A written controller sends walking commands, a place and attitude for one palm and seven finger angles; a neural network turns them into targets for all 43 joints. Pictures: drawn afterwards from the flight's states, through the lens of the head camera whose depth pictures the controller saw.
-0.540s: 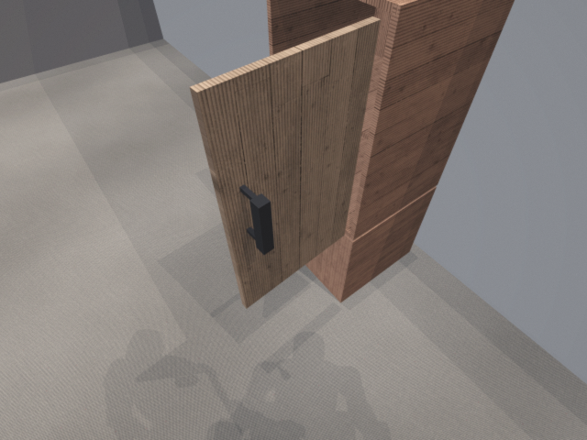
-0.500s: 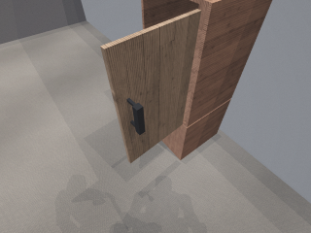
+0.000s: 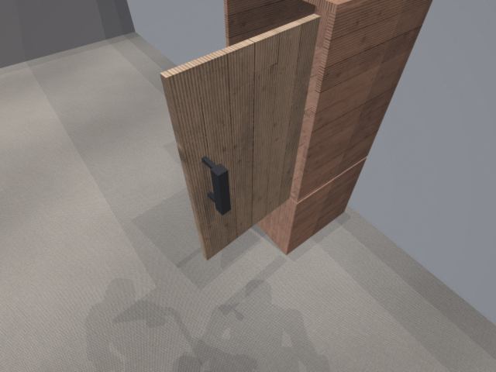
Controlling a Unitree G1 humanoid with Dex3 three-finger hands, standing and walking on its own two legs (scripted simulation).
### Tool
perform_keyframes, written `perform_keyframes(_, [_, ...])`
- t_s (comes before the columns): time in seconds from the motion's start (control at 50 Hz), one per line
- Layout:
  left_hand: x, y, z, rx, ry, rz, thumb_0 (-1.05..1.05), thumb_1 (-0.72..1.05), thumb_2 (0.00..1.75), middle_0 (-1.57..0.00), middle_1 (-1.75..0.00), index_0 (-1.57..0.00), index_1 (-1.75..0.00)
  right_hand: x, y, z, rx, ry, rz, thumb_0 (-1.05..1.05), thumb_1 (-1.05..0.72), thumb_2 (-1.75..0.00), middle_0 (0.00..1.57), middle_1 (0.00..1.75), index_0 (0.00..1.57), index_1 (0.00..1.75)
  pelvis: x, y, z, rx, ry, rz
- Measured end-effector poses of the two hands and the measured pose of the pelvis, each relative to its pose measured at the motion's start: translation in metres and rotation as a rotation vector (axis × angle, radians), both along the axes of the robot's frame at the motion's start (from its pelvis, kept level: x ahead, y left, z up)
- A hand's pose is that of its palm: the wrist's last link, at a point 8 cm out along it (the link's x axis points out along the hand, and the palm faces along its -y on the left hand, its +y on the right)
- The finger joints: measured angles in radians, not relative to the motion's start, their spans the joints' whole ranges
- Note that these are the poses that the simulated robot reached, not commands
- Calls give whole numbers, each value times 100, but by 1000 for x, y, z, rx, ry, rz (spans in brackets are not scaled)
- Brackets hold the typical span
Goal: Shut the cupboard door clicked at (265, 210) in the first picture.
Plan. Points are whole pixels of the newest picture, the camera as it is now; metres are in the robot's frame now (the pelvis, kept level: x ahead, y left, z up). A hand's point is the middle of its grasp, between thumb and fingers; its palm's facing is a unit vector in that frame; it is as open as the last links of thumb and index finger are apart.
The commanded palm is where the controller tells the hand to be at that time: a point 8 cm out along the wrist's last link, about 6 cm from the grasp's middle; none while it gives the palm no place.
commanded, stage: look at it before walking up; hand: left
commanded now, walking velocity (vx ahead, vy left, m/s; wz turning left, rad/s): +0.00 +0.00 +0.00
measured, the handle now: (215, 185) +0.48 +0.10 -0.01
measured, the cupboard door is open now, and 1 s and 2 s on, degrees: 94 94 94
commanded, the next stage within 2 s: walk to a spot facing it in 0.30 s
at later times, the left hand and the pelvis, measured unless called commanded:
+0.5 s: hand out of the picture +0.02 +0.21 -0.17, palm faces +0.02 -0.97 -0.26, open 7.4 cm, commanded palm none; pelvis +0.00 +0.01 +0.00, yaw -1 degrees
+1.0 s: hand out of the picture +0.04 +0.18 -0.16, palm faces -0.18 -0.94 -0.30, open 7.4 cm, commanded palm none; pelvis -0.03 -0.02 +0.00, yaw -16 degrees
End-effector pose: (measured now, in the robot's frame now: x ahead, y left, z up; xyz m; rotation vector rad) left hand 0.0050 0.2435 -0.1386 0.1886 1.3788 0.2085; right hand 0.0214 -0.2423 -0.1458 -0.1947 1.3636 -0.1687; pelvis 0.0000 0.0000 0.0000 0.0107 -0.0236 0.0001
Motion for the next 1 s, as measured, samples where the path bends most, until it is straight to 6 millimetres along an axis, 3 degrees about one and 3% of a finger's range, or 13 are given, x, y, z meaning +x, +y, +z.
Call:
perform_keyframes(0.5, [5, 9, 0, 3, 0, -12, 0, 90, 89, -20, -29, -20, -30, 5, 4, 2, -11, -18, -9, 1, -91, -90, 20, 30, 20, 30, 0, 7, 0, -2, 6, -20])
perform_keyframes(0.68, [10, 6, -9, -15, 35, -65, 0, 90, 89, -20, -29, -20, -30, -14, 8, -6, -11, -42, -115, 0, -91, -90, 20, 30, 21, 30, -8, 8, -9, 1, 19, -108])
perform_keyframes(0.86, [35, -7, -6, 30, -32, -169, 0, 91, 89, -20, -29, -20, -30, -50, -17, -26, 10, -47, -208, 1, -91, -90, 20, 30, 21, 30, -30, -11, -21, 21, 19, -206])
perform_keyframes(1.0, [42, -21, 12, 43, -25, -229, 0, 90, 89, -20, -29, -20, -30, -47, -38, -5, -9, -92, -278, 1, -91, -90, 20, 30, 20, 30, -32, -19, -4, 42, 32, -282])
